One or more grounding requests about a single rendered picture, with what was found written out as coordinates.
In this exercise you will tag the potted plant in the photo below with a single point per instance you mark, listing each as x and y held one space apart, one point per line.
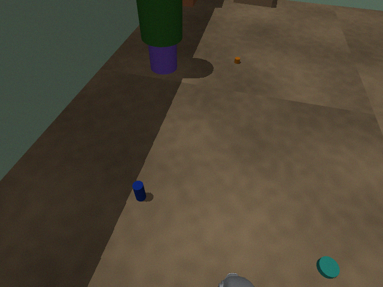
161 26

